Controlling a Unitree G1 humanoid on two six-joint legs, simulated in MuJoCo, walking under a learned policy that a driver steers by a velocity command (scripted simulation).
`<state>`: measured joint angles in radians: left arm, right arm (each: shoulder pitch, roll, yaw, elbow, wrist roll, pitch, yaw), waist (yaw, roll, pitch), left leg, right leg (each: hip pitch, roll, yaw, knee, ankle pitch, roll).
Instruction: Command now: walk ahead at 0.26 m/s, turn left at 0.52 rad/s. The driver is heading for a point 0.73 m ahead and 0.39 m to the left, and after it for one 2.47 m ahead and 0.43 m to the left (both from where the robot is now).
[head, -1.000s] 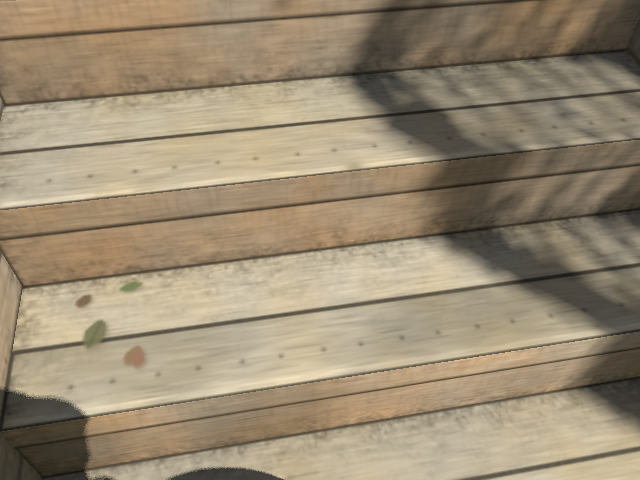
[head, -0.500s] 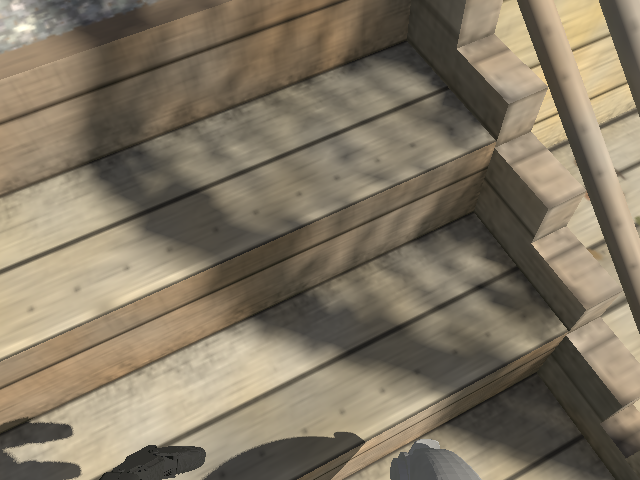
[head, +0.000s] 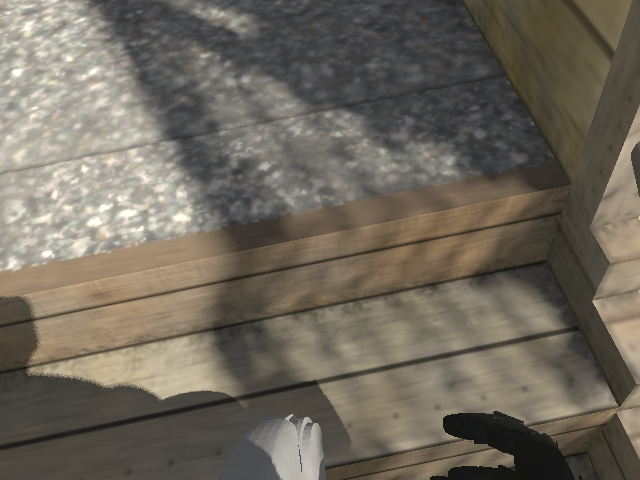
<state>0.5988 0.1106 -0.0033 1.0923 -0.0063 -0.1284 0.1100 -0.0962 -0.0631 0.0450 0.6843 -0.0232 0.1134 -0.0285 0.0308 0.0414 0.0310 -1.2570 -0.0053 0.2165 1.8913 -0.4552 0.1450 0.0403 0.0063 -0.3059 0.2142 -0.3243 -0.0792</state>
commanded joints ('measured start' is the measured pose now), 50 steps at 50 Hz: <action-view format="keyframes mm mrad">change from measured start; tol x64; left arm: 1 -6 187 30 -75 -48 -5 33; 25 -869 -51 -60 -796 51 114 -83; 50 -461 191 60 -524 56 65 -83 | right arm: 1 8 -30 12 -36 34 -1 -7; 50 62 -236 -138 -242 -11 -91 9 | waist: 1 -116 -136 -97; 50 -2 -221 59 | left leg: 1 348 -81 158 -358 -121 62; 7 1048 189 -1048 -1459 218 330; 25 1284 72 -708 -1438 739 95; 31 1007 82 -458 -1378 1814 -31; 34 692 -176 -479 -296 55 -189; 50 167 40 -357 -239 439 -131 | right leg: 1 -6 -227 -17 113 1836 73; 4 -81 -313 79 665 2221 46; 6 -791 111 209 1638 248 131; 7 -871 71 385 1821 222 93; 21 -1498 -27 343 2115 -117 38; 29 -813 -11 276 1223 -426 28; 33 18 -325 857 569 667 -248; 37 -626 -274 752 589 -464 -105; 50 -497 -497 601 366 -578 -32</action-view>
